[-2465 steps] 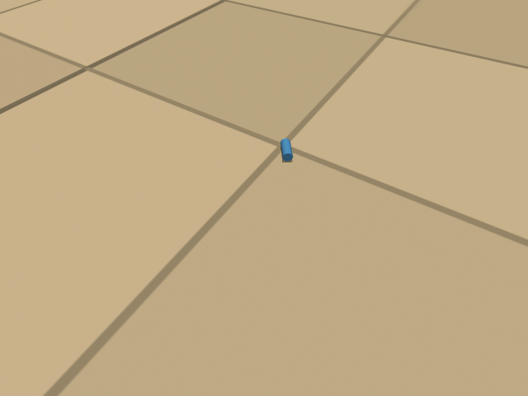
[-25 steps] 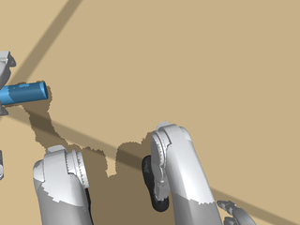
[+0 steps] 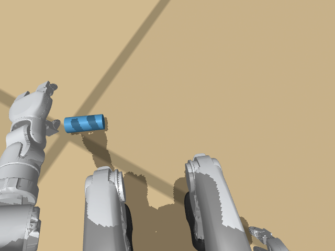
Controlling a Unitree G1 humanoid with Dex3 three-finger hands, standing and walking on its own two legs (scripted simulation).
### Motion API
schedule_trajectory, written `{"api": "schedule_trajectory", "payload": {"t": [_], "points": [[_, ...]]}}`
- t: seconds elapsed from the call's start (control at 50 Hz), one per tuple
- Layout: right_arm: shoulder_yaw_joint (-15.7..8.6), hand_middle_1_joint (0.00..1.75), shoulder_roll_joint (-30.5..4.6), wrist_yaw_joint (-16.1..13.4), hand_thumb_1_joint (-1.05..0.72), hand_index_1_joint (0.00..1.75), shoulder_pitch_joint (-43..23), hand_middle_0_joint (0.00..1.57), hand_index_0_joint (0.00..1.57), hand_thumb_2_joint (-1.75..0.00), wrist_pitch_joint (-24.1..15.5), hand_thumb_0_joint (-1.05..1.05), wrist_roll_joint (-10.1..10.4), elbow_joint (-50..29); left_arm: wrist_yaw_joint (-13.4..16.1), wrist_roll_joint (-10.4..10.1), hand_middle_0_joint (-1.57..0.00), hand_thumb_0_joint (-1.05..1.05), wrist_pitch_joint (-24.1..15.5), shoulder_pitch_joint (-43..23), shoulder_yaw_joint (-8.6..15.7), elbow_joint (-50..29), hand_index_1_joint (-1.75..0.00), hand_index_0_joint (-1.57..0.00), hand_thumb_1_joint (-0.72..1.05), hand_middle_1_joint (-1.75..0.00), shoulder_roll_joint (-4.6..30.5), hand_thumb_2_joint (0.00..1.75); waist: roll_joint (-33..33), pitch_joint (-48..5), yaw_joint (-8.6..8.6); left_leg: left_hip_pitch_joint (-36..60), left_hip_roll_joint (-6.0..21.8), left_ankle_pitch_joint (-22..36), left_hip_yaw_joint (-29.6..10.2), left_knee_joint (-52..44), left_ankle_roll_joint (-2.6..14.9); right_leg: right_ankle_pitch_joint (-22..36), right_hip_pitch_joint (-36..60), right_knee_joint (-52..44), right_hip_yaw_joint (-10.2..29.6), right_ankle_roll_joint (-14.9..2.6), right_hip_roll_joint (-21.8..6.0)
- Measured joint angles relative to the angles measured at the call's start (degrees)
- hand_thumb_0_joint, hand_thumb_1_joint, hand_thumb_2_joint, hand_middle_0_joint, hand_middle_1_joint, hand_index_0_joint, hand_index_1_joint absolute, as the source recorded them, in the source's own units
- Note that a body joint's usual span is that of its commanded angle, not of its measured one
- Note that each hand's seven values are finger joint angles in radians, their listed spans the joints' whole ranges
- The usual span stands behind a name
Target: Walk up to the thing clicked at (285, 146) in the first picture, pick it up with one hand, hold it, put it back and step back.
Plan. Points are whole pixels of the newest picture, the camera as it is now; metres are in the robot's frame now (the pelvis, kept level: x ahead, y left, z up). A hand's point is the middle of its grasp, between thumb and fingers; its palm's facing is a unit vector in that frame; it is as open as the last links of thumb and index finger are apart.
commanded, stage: home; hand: left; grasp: from above
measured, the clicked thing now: (85, 123) +0.51 +0.26 -0.38
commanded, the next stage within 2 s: none
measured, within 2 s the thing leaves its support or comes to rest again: neither
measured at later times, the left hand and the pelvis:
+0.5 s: hand (17, 195) +0.27 +0.21 +0.09, palm faces -0.02 -0.91 -0.41, open 7.4 cm; pelvis +0.02 -0.01 +0.19, yaw +5 degrees
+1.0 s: hand out of the picture +0.22 +0.20 +0.26, palm faces +0.18 -0.96 -0.21, open 7.4 cm; pelvis +0.08 +0.00 +0.30, yaw +7 degrees
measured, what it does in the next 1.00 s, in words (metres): rises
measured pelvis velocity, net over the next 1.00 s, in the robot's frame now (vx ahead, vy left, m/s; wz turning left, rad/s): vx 0.08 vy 0.00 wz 0.11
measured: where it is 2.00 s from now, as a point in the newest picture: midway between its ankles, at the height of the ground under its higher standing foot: (162, 238)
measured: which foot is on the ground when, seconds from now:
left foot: down 0.00-1.00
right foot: down 0.00-1.00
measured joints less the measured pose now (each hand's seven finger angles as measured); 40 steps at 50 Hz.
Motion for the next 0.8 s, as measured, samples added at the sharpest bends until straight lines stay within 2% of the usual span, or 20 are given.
{"api": "schedule_trajectory", "payload": {"t": [0.1,0.2,0.36,0.48,0.56,0.66,0.8], "points": [[-2.03,0.3,-1.12,-2.09,-0.9,0.3,-2.27,0.2,0.2,-0.9,0.24,0.0,1.32,-1.59,-3.77,-9.66,-0.21,0.0,2.59,10.32,-1.46,-12.74,-0.36,-0.21,0.65,-0.36,-3.44,0.86,-1.27,-1.04,2.82,7.44,0.26,1.21,0.45,-6.84,-0.35,1.21,6.98,-6.36,-0.18,-0.56,-0.24],[-2.87,0.3,-1.33,-4.36,-0.9,0.3,-5.14,0.2,0.2,-0.9,-1.04,0.0,2.37,-3.13,-3.99,-17.38,-0.22,0.0,5.4,19.28,-2.83,-21.42,-0.32,-0.21,0.8,-0.33,-6.5,0.88,-2.52,-1.47,4.45,15.25,0.32,2.61,0.63,-13.61,-0.78,2.47,14.58,-12.76,-0.59,-1.2,-0.53],[-1.35,0.3,1.02,-7.7,-0.9,0.3,-8.01,0.2,0.2,-0.9,-4.58,0.0,3.8,-4.41,-2.45,-29.03,-0.21,0.01,11.71,31.28,-3.88,-30.44,-0.31,-0.21,0.88,-0.31,-11.54,0.89,-3.15,-1.52,4.95,29.21,0.35,4.61,0.98,-24.98,-1.16,4.21,28.39,-23.69,-1.12,-1.73,-0.98],[0.58,0.3,3.27,-9.75,-0.9,0.3,-6.88,0.2,0.2,-0.9,-6.63,0.01,4.31,-5.18,-1.28,-38.05,-0.21,0.01,16.08,38.97,-3.64,-36.37,-0.3,-0.21,0.89,-0.3,-14.31,0.89,-3.01,-1.12,4.63,40.4,0.68,5.82,1.4,-33.75,-1.21,5.48,39.42,-32.38,-1.33,-1.96,-0.95],[1.62,0.3,4.16,-11.24,-0.9,0.3,-4.66,0.21,0.2,-0.9,-7.66,0.01,4.53,-5.19,-0.72,-42.46,-0.21,0.01,18.78,43.65,-3.13,-39.83,-0.3,-0.21,0.9,-0.3,-15.98,0.89,-2.75,-0.82,4.44,48.18,0.95,6.72,1.73,-40.0,-1.22,6.54,47.16,-38.77,-1.42,-2.0,-0.83],[2.35,0.3,4.47,-13.61,-0.9,0.3,-0.9,0.21,0.21,-0.9,-8.94,0.01,4.63,-4.9,-0.61,-46.95,-0.21,0.01,21.75,49.69,-1.9,-44.16,-0.3,-0.2,0.9,-0.3,-18.12,0.89,-2.4,-0.96,4.14,57.66,1.19,7.99,2.11,-47.84,-1.1,8.07,56.71,-46.92,-1.54,-1.97,-0.72],[1.92,0.3,4.01,-16.25,-0.9,0.3,4.02,0.21,0.2,-0.9,-10.88,0.01,4.39,-5.81,-1.19,-50.45,-0.21,0.01,24.67,58.5,-1.09,-51.32,-0.3,-0.2,0.9,-0.3,-20.04,0.9,-1.96,-0.62,4.07,69.85,1.46,10.03,2.7,-57.98,-0.9,10.52,69.02,-57.6,-1.55,-1.86,-0.56]]}}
